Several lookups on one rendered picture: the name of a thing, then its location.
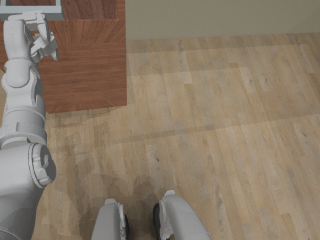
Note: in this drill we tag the robot left upper arm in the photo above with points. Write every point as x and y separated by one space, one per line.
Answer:
25 171

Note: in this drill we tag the cabinet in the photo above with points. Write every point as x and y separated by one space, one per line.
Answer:
91 71

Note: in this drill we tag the drawer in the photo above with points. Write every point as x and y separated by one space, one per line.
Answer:
76 9

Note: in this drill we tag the robot left forearm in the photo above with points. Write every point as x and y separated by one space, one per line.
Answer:
24 115

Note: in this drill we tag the left robot thigh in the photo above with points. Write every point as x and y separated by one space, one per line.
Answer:
110 219

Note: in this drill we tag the handle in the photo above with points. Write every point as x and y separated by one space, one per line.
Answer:
52 13

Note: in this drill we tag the left robot shin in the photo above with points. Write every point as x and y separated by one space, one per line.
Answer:
122 232

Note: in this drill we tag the robot left hand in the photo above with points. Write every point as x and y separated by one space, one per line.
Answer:
20 44

